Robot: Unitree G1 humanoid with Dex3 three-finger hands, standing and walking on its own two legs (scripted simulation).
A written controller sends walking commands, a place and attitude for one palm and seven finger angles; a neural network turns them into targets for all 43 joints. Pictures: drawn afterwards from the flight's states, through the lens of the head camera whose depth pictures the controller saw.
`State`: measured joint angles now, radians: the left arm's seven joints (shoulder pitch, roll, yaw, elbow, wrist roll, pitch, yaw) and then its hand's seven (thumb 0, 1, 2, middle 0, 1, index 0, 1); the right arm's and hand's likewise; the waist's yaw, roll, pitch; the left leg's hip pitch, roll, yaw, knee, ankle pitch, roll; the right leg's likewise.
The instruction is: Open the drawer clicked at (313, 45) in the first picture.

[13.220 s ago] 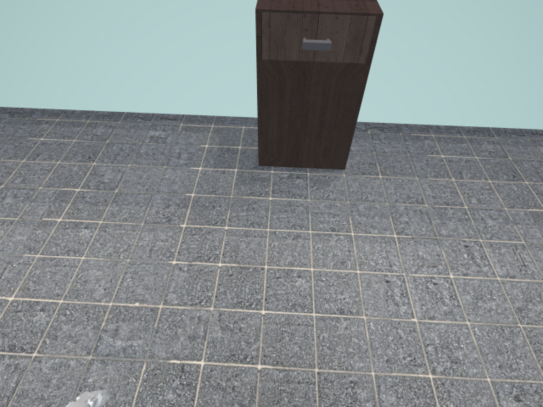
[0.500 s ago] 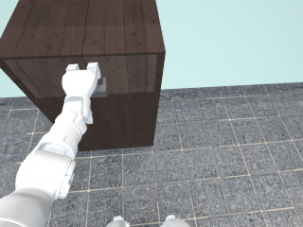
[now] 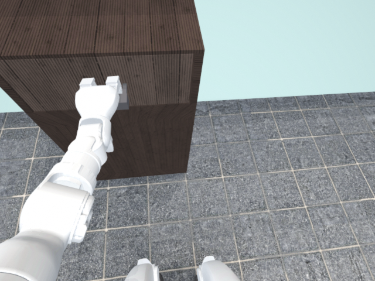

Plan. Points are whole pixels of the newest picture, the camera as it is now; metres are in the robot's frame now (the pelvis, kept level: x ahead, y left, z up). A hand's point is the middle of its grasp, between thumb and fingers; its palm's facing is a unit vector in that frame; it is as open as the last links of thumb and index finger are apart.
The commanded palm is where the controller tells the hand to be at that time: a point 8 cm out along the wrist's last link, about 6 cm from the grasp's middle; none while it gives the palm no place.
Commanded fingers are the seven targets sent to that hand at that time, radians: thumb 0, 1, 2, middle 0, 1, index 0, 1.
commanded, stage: lower the fingers behind the handle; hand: left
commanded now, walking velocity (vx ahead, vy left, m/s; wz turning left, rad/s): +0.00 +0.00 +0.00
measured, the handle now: (105, 95) +0.56 +0.15 -0.01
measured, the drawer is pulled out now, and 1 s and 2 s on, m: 0.00 0.00 0.03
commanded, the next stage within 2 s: close the thumb around the handle in 0.62 s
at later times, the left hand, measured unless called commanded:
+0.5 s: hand (107, 118) +0.50 +0.14 -0.02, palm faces -0.05 -0.03 -1.00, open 13.8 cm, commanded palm +0.49 +0.14 +0.03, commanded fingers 0.00 -0.50 0.30 -0.30 -1.20 -0.30 -1.20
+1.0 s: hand (107, 117) +0.50 +0.14 -0.02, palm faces -0.05 -0.03 -1.00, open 11.6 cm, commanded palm +0.49 +0.14 +0.03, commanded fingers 0.00 0.34 0.66 -0.36 -1.29 -0.36 -1.29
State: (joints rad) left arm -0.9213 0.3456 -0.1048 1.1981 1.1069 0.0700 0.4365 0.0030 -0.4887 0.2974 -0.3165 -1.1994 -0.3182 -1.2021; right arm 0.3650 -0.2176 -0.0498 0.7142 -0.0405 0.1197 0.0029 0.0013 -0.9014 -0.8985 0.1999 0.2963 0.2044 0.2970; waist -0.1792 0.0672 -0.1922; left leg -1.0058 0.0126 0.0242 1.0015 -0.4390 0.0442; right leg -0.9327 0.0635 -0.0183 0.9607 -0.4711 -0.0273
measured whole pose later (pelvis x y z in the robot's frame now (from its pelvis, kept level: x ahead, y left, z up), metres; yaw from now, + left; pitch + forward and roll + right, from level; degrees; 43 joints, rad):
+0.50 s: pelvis -0.01 +0.00 -0.01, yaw +0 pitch +26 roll -3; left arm -0.95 0.34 -0.11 1.21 1.11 0.11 0.47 0.00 -0.49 0.30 -0.31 -1.20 -0.32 -1.20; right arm 0.34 -0.21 -0.04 0.71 -0.05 0.12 0.00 0.00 -0.90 -0.90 0.20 0.30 0.20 0.30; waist -0.19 0.07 -0.19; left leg -1.07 0.01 0.02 1.07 -0.45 0.05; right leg -1.00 0.06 -0.03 1.02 -0.48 -0.02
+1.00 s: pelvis -0.01 +0.00 -0.01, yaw +0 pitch +27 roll -3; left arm -0.95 0.35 -0.11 1.21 1.10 0.10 0.46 0.00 -0.15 0.44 -0.34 -1.24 -0.34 -1.24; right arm 0.35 -0.22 -0.04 0.71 -0.04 0.11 0.00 0.00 -0.90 -0.90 0.20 0.30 0.20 0.30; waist -0.19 0.07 -0.19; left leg -1.08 0.01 0.02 1.06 -0.45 0.05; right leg -1.00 0.06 -0.03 1.02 -0.49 -0.03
